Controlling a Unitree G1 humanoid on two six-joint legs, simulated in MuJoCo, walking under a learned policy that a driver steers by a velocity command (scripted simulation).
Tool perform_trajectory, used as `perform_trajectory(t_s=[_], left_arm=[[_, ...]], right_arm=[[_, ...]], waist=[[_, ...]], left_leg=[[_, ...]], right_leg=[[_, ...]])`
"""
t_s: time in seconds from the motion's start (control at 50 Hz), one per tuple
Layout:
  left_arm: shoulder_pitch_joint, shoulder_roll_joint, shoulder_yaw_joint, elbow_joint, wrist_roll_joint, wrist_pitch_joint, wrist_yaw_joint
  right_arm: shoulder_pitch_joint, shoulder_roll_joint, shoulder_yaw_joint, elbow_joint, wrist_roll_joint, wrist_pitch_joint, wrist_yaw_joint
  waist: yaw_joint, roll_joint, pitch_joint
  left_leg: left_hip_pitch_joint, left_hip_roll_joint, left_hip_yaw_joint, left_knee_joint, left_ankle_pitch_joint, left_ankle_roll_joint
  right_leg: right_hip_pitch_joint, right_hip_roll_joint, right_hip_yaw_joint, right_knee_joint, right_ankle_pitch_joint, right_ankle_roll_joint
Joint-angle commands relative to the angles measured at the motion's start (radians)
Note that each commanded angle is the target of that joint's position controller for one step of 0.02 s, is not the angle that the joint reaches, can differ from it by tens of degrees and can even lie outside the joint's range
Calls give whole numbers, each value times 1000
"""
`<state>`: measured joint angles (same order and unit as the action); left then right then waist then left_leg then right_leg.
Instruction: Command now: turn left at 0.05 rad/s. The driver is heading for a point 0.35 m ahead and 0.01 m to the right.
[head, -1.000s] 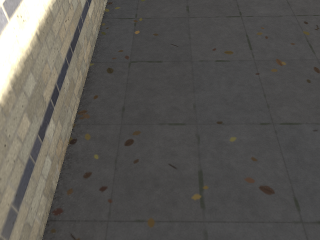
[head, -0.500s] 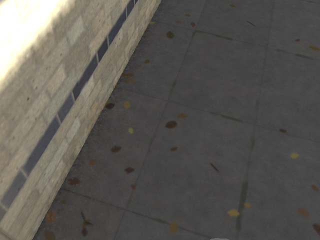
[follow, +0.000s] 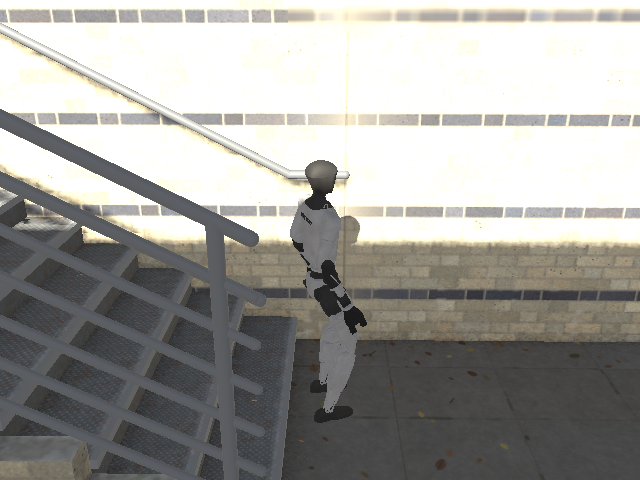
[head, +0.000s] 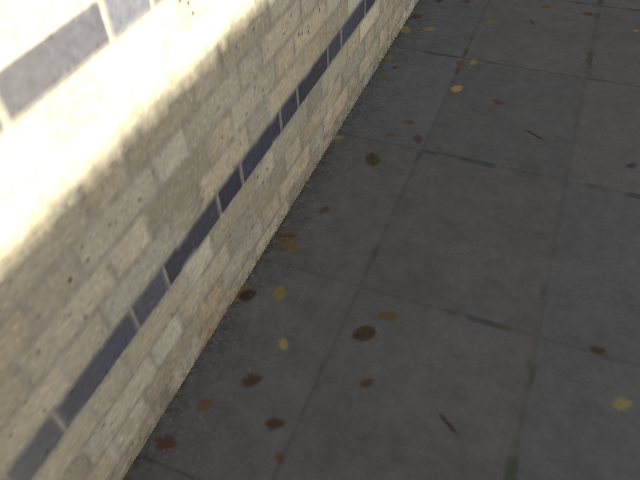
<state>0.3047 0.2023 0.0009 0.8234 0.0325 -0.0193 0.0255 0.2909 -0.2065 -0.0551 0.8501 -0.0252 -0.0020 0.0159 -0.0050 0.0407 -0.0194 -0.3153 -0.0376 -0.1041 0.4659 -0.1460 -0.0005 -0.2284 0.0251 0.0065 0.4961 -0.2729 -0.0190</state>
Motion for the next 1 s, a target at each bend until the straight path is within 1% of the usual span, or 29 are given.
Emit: perform_trajectory(t_s=[0.02, 0.04, 0.06, 0.08, 0.14, 0.16, 0.18, 0.2, 0.26, 0.32, 0.48, 0.5, 0.54, 0.56, 0.58, 0.6, 0.62, 0.64, 0.66, 0.68, 0.7, 0.72, 0.74, 0.78, 0.8, 0.82, 0.84, 1.0], left_arm=[[-65, 90, 20, -62, 0, -36, -9], [-54, 77, 18, -53, 2, -31, -12], [-47, 80, 20, -46, 0, -28, -11], [-20, 87, 23, -32, -2, -23, -12], [9, 96, 30, -4, 0, -19, -16], [15, 94, 31, 6, 0, -18, -16], [23, 98, 37, 16, -2, -17, -14], [30, 104, 41, 32, 2, -14, -15], [26, 92, 44, 63, 1, -8, -13], [17, 84, 48, 95, -1, -5, -10], [1, 76, 54, 181, -1, 2, -2], [21, 74, 56, 198, -9, 5, -5], [19, 68, 55, 209, -6, 2, -5], [-7, 73, 55, 204, 2, -1, -2], [13, 69, 56, 219, -5, 0, -3], [-7, 73, 55, 216, 2, -2, -1], [16, 67, 56, 231, -6, 0, -3], [-3, 69, 55, 228, 0, -2, 0], [20, 61, 55, 242, -7, 0, -2], [26, 58, 54, 249, -6, 1, -3], [4, 63, 54, 242, 2, -1, 0], [26, 55, 54, 256, -5, 1, -2], [30, 52, 53, 261, -5, 2, -2], [32, 49, 52, 266, -5, 3, -2], [10, 54, 52, 258, 3, 1, 1], [32, 47, 52, 271, -4, 2, -1], [38, 43, 51, 276, -5, 3, -1], [50, 30, 48, 290, -4, 2, -1]], right_arm=[[-6, -61, -12, -30, -3, -22, 6], [4, -57, -9, -17, 3, -23, 4], [-8, -58, -7, -8, 5, -22, 1], [-6, -59, -6, 3, 7, -22, -1], [-17, -59, -1, 29, 9, -22, -8], [-18, -61, 0, 39, 11, -22, -11], [-8, -66, -1, 53, 12, -22, -14], [-16, -62, -1, 56, 13, -19, -17], [-23, -55, 0, 81, 17, -14, -24], [-32, -52, 0, 102, 18, -13, -31], [-23, -40, 6, 165, 18, -14, -43], [-14, -34, 9, 172, 17, -10, -42], [-16, -32, 12, 184, 17, -7, -43], [-21, -33, 12, 192, 16, -10, -44], [-12, -27, 15, 198, 16, -8, -44], [-17, -29, 14, 205, 15, -11, -46], [-9, -24, 17, 210, 16, -9, -45], [-13, -25, 16, 216, 15, -11, -47], [-5, -19, 20, 221, 16, -9, -46], [-2, -14, 22, 226, 15, -8, -46], [-7, -16, 21, 230, 14, -10, -47], [1, -12, 24, 234, 15, -8, -46], [3, -9, 25, 238, 15, -7, -47], [5, -7, 27, 244, 14, -6, -47], [-1, -9, 26, 246, 13, -8, -49], [6, -5, 29, 249, 14, -7, -48], [8, -2, 30, 252, 14, -6, -48], [15, 9, 36, 266, 14, -6, -50]], waist=[[-26, -190, 24], [-20, -169, 13], [-18, -144, 20], [-9, -112, 13], [1, -79, 14], [4, -72, 17], [10, -63, 28], [7, -41, 37], [11, -41, 49], [13, -40, 53], [16, -43, 62], [14, -48, 69], [10, -48, 81], [10, -39, 76], [8, -45, 78], [10, -37, 75], [8, -44, 78], [10, -36, 75], [8, -45, 79], [9, -44, 84], [10, -35, 78], [8, -42, 84], [9, -43, 87], [8, -40, 93], [9, -31, 89], [7, -38, 94], [8, -38, 97], [8, -34, 107]], left_leg=[[130, 76, -54, -19, 40, 10], [122, 91, -59, -33, 41, 3], [116, 91, -55, -35, 49, -1], [114, 87, -47, -35, 60, 3], [111, 99, -44, -44, 86, 0], [112, 102, -44, -44, 89, -1], [106, 104, -42, -48, 95, -1], [110, 105, -41, -44, 97, -4], [114, 111, -40, -43, 109, -5], [117, 114, -38, -42, 119, -3], [125, 121, -27, -43, 133, 0], [126, 119, -25, -37, 134, 0], [130, 114, -25, -37, 125, 1], [132, 118, -28, -44, 127, 2], [134, 117, -25, -39, 129, 2], [137, 120, -28, -44, 132, 3], [138, 118, -25, -39, 133, 2], [139, 122, -27, -45, 134, 3], [139, 119, -24, -40, 132, 3], [137, 118, -23, -37, 131, 4], [138, 122, -25, -43, 132, 5], [136, 119, -22, -39, 127, 4], [137, 118, -21, -38, 124, 4], [135, 119, -22, -39, 118, 4], [135, 123, -24, -46, 119, 5], [134, 120, -22, -41, 116, 4], [136, 120, -21, -40, 115, 4], [131, 121, -21, -43, 101, 4]], right_leg=[[-124, -145, 200, -217, -96, -22], [-79, -139, 187, -210, -69, -22], [-55, -133, 180, -199, -30, -25], [-19, -134, 170, -181, 33, -25], [36, -130, 152, -150, 184, -29], [49, -129, 147, -145, 210, -30], [64, -126, 144, -140, 234, -31], [57, -134, 150, -132, 249, -35], [70, -127, 142, -130, 272, -37], [88, -121, 136, -129, 291, -40], [130, -109, 125, -129, 318, -46], [128, -106, 116, -131, 309, -39], [109, -105, 117, -137, 275, -32], [109, -107, 124, -136, 277, -40], [110, -102, 115, -139, 265, -34], [110, -105, 123, -137, 272, -41], [112, -101, 114, -139, 264, -35], [112, -104, 123, -138, 271, -42], [113, -100, 113, -141, 260, -35], [110, -99, 114, -139, 258, -36], [111, -101, 121, -137, 265, -43], [111, -98, 113, -140, 253, -37], [105, -97, 113, -141, 245, -36], [100, -96, 114, -144, 232, -36], [100, -98, 121, -142, 237, -43], [101, -95, 113, -145, 227, -37], [96, -95, 114, -145, 222, -36], [87, -92, 114, -151, 193, -35]])
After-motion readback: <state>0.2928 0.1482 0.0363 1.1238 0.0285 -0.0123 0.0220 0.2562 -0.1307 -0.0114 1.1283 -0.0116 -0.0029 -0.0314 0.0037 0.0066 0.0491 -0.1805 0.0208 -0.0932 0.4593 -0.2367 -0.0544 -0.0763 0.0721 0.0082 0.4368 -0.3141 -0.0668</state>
